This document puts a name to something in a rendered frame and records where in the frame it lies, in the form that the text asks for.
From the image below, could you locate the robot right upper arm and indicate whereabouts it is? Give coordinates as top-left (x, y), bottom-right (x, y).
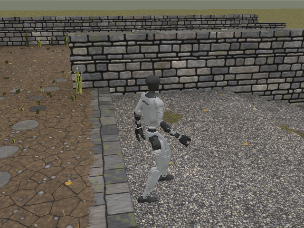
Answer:
top-left (154, 98), bottom-right (164, 128)

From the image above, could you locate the robot right shin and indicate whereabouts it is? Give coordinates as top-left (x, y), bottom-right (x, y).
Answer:
top-left (143, 170), bottom-right (161, 199)

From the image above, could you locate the left robot hand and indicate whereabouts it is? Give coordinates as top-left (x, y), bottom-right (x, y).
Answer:
top-left (135, 128), bottom-right (145, 142)

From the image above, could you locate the robot left forearm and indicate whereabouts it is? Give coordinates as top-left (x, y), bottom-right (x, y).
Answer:
top-left (134, 112), bottom-right (141, 129)

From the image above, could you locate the left robot thigh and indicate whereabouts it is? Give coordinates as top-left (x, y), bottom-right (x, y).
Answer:
top-left (144, 133), bottom-right (171, 157)

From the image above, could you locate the right robot hand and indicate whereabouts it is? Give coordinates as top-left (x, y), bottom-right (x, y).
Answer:
top-left (179, 135), bottom-right (191, 147)

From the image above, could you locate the robot left upper arm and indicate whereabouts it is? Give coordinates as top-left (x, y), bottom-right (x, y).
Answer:
top-left (134, 92), bottom-right (147, 115)

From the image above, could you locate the robot right forearm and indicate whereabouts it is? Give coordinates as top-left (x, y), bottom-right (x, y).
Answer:
top-left (160, 121), bottom-right (181, 140)

